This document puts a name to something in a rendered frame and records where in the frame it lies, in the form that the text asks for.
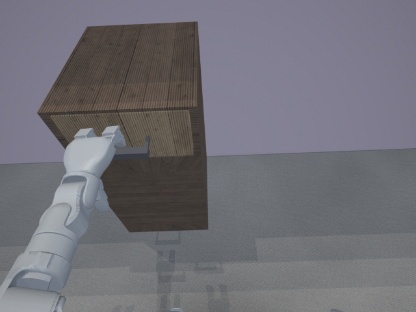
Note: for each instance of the robot left upper arm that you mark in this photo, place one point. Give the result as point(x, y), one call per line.
point(22, 299)

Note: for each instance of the left robot forearm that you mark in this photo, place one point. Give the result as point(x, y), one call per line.
point(45, 264)

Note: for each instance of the handle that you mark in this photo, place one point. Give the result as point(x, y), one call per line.
point(133, 152)

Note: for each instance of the cabinet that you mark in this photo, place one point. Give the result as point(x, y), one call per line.
point(139, 68)

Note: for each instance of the drawer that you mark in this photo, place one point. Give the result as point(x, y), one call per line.
point(169, 130)

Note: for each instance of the left robot hand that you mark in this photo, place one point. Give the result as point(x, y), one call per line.
point(92, 154)

